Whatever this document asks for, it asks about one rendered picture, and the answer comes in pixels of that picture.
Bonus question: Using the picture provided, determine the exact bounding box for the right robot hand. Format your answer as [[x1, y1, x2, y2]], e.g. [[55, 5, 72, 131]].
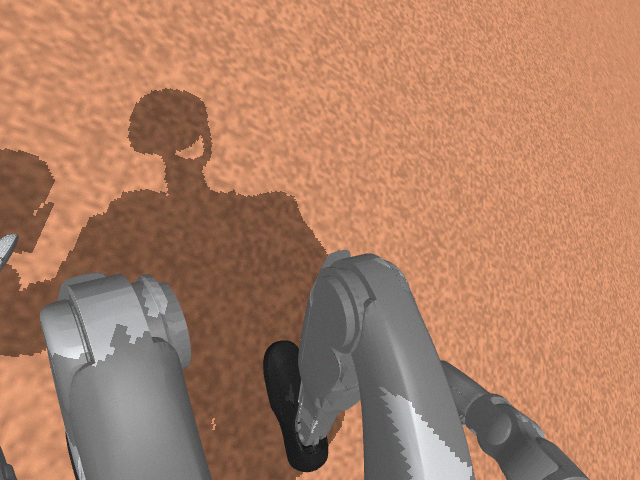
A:
[[441, 361, 491, 426]]

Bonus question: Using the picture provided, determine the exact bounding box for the right robot arm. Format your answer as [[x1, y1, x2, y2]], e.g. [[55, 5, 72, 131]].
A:
[[465, 393, 590, 480]]

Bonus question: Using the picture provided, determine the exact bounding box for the left robot arm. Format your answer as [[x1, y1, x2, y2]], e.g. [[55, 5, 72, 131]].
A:
[[0, 447, 18, 480]]

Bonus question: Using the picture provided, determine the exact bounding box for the right robot foot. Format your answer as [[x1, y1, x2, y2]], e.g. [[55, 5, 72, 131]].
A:
[[263, 340, 328, 472]]

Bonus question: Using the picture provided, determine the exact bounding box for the left robot hand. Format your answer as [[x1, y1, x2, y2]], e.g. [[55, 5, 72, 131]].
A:
[[0, 233, 19, 271]]

